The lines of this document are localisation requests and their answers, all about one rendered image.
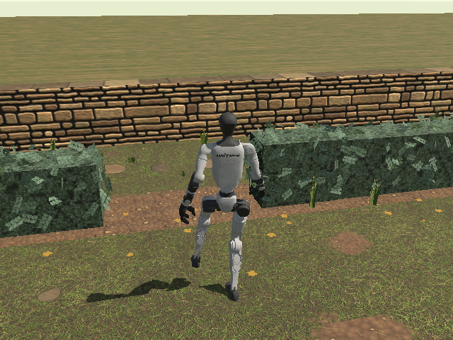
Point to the left robot upper arm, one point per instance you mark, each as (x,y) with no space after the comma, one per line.
(204,150)

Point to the right robot upper arm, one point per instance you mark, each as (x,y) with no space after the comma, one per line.
(250,150)

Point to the robot left forearm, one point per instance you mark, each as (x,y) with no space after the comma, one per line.
(190,193)

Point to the robot left thigh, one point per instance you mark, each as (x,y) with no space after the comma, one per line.
(208,206)

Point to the robot right hand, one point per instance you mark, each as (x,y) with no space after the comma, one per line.
(262,193)

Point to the robot right forearm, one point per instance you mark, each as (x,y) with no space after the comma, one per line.
(260,182)

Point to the robot left foot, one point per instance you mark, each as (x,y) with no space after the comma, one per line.
(195,262)

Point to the robot left hand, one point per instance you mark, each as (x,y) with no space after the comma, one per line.
(182,213)

